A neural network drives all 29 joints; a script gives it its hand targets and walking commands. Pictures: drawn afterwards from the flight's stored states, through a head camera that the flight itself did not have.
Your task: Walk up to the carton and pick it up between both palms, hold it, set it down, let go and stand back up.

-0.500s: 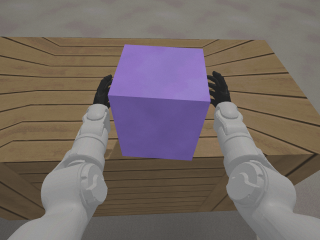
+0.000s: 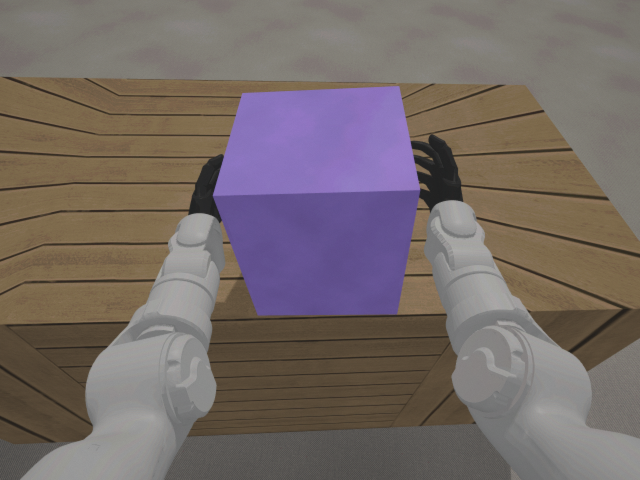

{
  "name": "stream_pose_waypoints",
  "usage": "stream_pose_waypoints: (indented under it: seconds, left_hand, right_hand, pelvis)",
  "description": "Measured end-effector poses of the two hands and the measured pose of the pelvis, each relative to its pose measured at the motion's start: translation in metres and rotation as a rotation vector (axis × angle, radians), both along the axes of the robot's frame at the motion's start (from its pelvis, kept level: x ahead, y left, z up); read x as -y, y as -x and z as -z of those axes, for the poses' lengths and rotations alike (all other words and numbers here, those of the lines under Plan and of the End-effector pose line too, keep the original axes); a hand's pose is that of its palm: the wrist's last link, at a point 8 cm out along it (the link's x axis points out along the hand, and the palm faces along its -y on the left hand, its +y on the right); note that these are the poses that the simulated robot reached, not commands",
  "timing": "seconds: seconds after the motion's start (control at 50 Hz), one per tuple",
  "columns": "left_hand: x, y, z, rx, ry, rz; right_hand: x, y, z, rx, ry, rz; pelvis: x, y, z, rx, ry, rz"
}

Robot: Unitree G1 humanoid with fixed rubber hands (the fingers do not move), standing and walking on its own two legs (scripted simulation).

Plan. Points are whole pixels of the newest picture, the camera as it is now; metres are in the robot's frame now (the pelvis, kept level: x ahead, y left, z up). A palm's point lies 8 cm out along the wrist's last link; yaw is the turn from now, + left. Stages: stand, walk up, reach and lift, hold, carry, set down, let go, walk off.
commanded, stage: reach and lift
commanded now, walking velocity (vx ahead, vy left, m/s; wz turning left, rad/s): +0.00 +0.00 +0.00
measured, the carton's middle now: (323, 209) +0.48 +0.03 +0.07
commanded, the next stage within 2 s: none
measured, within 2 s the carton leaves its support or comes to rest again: neither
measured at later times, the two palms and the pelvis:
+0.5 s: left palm (198, 206) +0.42 +0.18 +0.13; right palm (458, 195) +0.42 -0.12 +0.16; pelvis -0.01 -0.01 +0.00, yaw +0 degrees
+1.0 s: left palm (172, 193) +0.38 +0.19 +0.19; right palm (473, 194) +0.38 -0.11 +0.20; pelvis -0.03 -0.01 +0.00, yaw +0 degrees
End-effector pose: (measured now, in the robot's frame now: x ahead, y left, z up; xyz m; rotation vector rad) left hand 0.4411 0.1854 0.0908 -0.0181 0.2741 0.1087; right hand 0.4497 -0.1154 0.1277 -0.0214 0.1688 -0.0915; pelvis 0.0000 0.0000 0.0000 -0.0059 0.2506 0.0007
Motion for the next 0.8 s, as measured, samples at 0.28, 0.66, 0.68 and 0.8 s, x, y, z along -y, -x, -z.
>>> stream_pose_waypoints:
  seconds: [0.28, 0.66, 0.68, 0.8]
  left_hand:
    - [0.005, 0.010, -0.018, 0.031, -0.018, 0.001]
    - [0.001, 0.037, -0.068, 0.043, -0.030, -0.001]
    - [0.001, 0.039, -0.070, 0.042, -0.032, -0.001]
    - [0.000, 0.051, -0.084, 0.035, -0.043, 0.001]
  right_hand:
    - [0.003, 0.012, -0.018, 0.044, -0.025, 0.018]
    - [0.000, 0.043, -0.054, 0.051, -0.077, 0.034]
    - [0.000, 0.045, -0.056, 0.050, -0.079, 0.034]
    - [0.000, 0.057, -0.064, 0.035, -0.082, 0.034]
  pelvis:
    - [0.006, 0.006, 0.000, 0.022, 0.000, 0.004]
    - [0.008, 0.016, -0.003, 0.135, -0.005, 0.003]
    - [0.008, 0.016, -0.003, 0.144, -0.005, 0.003]
    - [0.008, 0.021, -0.004, 0.198, -0.007, 0.002]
